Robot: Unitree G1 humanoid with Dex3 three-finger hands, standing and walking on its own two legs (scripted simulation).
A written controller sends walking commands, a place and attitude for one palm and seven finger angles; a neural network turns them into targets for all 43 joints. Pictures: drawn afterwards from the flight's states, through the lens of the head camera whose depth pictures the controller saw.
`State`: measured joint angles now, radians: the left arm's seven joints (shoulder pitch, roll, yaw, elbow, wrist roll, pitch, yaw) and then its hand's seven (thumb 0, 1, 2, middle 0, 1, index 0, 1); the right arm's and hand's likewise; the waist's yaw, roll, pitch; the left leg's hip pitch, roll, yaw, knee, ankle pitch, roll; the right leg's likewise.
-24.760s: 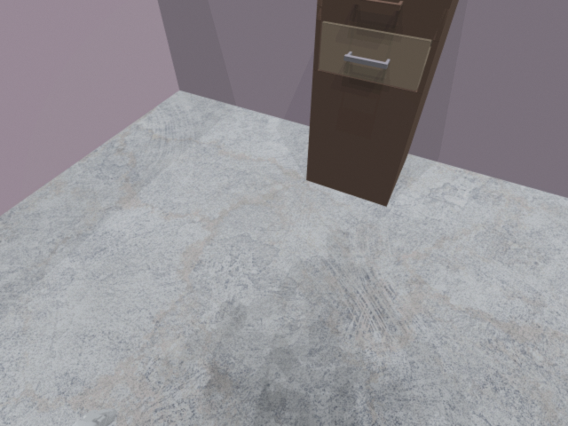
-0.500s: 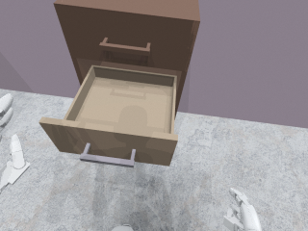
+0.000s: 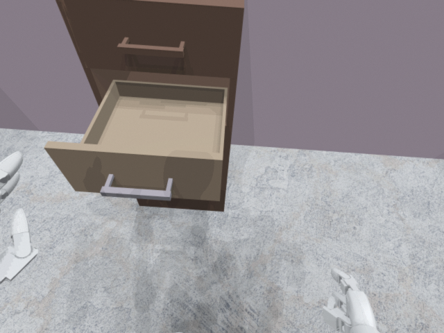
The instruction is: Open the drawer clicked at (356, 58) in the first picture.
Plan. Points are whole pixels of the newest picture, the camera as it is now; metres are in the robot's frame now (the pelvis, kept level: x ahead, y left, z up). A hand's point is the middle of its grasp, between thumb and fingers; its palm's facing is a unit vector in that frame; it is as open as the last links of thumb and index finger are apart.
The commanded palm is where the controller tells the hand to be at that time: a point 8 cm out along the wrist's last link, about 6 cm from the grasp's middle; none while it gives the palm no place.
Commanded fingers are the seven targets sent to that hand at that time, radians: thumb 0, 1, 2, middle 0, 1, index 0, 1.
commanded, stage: stop stepping back and stand still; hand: left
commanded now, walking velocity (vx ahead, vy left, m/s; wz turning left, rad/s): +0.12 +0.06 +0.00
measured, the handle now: (138, 187) +0.43 +0.21 -0.07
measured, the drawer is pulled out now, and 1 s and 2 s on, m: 0.30 0.30 0.30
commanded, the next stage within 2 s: let the arm hang, fingers relaxed in 0.80 s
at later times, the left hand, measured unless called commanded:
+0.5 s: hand out of the picture +0.06 +0.22 +0.15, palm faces +0.43 -0.81 -0.41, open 7.4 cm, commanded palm -0.01 +0.27 +0.18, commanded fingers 0.00 0.90 0.90 -0.20 -0.30 -0.20 -0.30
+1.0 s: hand out of the picture +0.05 +0.24 +0.03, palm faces +0.31 -0.85 -0.43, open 7.4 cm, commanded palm none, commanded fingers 0.00 0.90 0.90 -0.20 -0.30 -0.20 -0.30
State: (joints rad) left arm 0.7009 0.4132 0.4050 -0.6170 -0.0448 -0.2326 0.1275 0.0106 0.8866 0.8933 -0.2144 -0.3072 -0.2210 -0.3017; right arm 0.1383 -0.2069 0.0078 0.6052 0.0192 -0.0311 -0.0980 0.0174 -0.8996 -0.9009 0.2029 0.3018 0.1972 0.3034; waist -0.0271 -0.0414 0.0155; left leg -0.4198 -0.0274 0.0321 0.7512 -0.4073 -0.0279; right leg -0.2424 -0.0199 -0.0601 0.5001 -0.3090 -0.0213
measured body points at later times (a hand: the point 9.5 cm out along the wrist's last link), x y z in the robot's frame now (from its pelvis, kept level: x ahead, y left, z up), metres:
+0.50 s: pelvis -0.12 -0.02 -0.01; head -0.12 -0.01 +0.44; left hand +0.03 +0.27 +0.17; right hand +0.03 -0.27 -0.09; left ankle -0.13 +0.10 -0.74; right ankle -0.06 -0.11 -0.74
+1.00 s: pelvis -0.13 -0.02 -0.01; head -0.11 -0.02 +0.44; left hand +0.03 +0.29 +0.05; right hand +0.05 -0.25 -0.12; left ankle -0.11 +0.09 -0.74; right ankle -0.11 -0.12 -0.73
